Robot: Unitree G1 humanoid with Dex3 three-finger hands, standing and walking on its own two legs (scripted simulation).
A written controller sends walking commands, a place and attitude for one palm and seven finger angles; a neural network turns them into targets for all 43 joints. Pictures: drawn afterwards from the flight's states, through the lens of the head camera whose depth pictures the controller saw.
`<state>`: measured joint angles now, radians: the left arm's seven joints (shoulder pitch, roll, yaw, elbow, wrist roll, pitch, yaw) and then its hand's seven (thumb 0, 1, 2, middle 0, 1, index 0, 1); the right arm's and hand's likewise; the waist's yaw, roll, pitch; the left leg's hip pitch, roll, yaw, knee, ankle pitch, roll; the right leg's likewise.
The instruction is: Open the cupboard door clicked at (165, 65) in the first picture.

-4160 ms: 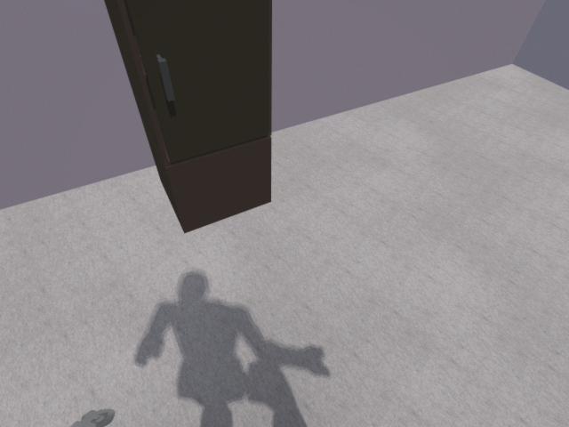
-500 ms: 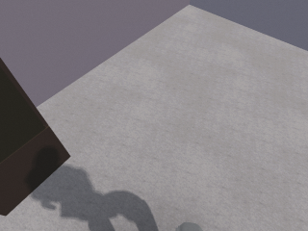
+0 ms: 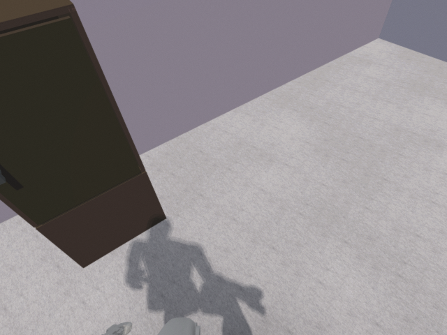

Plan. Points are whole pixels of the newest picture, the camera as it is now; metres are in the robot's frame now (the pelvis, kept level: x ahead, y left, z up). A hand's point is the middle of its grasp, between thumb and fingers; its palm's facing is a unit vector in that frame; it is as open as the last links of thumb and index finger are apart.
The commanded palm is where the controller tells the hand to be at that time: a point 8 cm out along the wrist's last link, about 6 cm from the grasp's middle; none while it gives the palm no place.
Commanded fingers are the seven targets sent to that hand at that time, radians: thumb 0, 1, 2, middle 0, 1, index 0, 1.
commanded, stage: turn to face it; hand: left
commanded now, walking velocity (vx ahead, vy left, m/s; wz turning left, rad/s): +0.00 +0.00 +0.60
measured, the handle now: out of the picture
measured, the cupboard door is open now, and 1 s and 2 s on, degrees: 0 0 0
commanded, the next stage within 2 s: take the last steps up to it in 0.92 s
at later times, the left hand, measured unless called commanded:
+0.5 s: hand out of the picture -0.03 +0.29 -0.17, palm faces +0.34 -0.91 -0.24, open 7.4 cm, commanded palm none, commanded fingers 0.00 0.90 0.90 -0.20 -0.30 -0.20 -0.30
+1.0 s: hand out of the picture -0.04 +0.22 -0.15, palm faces +0.51 -0.82 -0.27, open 7.4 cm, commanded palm none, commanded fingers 0.00 0.90 0.90 -0.20 -0.30 -0.20 -0.30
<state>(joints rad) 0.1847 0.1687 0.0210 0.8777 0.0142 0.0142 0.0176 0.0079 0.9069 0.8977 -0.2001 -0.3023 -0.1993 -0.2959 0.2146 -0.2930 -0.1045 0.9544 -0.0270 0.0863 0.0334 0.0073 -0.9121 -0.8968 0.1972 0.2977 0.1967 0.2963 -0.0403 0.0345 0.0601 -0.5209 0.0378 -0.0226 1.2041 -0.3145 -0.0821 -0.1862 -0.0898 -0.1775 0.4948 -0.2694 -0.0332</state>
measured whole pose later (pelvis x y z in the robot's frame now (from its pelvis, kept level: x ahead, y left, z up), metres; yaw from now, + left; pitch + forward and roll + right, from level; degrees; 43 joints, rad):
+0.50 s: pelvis -0.02 +0.06 +0.00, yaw +18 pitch +0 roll -2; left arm 0.20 0.28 0.08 0.93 0.02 0.06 0.00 0.01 0.91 0.90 -0.19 -0.30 -0.19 -0.29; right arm 0.15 -0.21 -0.04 0.92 -0.02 0.02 0.01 0.01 -0.91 -0.90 0.20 0.30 0.20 0.30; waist 0.02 -0.04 0.08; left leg -0.23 -0.01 0.00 0.49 -0.26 0.04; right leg -0.49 -0.12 -0.03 1.10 -0.39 0.11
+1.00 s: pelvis -0.02 +0.01 +0.00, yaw +32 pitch -2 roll +2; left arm 0.20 0.17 0.02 0.91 0.02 0.01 0.02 0.01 0.91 0.90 -0.20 -0.30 -0.20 -0.30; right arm 0.23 -0.26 -0.08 0.99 -0.02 0.08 0.02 0.01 -0.91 -0.90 0.20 0.30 0.20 0.30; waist -0.03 0.04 0.07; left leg -0.45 0.02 -0.02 1.08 -0.40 -0.06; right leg -0.19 -0.09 -0.14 0.51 -0.28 -0.01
